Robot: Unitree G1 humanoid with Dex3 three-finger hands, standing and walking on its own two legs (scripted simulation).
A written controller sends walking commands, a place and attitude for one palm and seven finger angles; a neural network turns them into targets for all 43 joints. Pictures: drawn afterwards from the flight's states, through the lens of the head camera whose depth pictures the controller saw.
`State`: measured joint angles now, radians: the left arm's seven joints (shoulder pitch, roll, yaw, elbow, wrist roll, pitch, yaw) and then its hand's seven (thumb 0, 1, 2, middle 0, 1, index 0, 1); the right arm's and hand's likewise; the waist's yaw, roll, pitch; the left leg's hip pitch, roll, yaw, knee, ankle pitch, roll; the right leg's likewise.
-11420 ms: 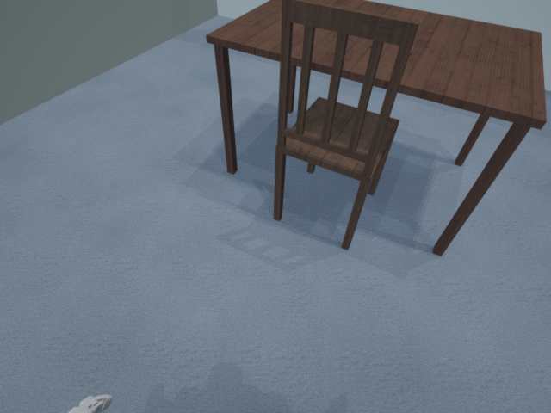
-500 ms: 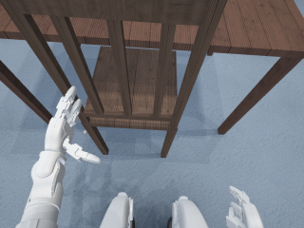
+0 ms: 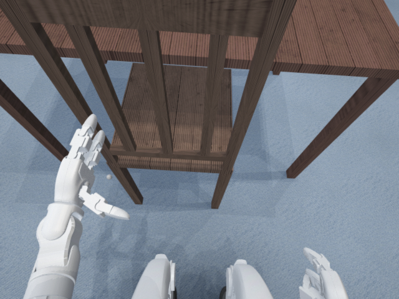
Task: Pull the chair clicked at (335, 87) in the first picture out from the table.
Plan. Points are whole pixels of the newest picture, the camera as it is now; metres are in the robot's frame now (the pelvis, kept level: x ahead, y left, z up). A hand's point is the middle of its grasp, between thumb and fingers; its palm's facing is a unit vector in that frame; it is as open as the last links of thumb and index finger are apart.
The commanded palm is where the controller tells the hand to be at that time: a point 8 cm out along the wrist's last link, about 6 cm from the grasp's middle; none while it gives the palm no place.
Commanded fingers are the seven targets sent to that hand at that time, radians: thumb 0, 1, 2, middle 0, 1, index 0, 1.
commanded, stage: aim the fingers beside a spindle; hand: left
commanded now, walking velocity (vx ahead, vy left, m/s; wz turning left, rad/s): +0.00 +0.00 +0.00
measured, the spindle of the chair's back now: (161, 108) +0.48 +0.10 +0.05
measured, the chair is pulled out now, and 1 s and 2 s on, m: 0.00 0.00 0.00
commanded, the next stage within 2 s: none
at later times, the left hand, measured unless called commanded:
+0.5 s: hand (109, 181) +0.33 +0.19 +0.01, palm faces -0.05 -1.00 -0.03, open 16.9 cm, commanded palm +0.31 +0.24 +0.02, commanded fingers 0.00 -0.50 0.30 -0.06 -0.08 -0.06 -0.08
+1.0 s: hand (109, 174) +0.34 +0.19 +0.01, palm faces -0.03 -1.00 -0.04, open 16.9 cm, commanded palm +0.32 +0.24 +0.01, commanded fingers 0.00 -0.50 0.30 -0.06 -0.08 -0.06 -0.08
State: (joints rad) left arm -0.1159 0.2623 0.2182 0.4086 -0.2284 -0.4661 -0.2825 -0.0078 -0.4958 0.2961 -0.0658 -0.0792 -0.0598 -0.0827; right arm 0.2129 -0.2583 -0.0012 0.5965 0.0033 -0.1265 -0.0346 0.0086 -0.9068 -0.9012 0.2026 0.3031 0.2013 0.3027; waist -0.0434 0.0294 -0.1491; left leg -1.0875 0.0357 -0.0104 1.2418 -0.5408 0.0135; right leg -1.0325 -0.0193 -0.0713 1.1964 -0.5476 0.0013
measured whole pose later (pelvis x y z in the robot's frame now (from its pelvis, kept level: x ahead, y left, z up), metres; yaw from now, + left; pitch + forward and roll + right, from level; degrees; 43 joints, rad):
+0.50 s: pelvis -0.01 +0.00 +0.00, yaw +0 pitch +22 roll -3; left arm -0.11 0.26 0.21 0.40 -0.23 -0.45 -0.28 -0.01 -0.50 0.30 -0.06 -0.08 -0.06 -0.08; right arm 0.20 -0.25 0.00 0.58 0.00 -0.14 -0.04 0.01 -0.91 -0.90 0.20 0.30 0.20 0.30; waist -0.05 0.03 -0.14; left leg -1.11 0.04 -0.01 1.27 -0.54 0.02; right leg -1.05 -0.02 -0.07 1.22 -0.55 0.00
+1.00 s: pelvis +0.00 +0.00 +0.00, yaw +0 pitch +23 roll -3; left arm -0.17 0.27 0.22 0.47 -0.21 -0.45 -0.25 -0.01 -0.50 0.30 -0.07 -0.08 -0.06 -0.08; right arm 0.20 -0.25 0.01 0.60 0.00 -0.12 -0.04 0.01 -0.91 -0.90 0.20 0.30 0.20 0.30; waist -0.05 0.03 -0.15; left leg -1.11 0.03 -0.01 1.26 -0.54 0.02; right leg -1.06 -0.02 -0.07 1.21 -0.55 0.01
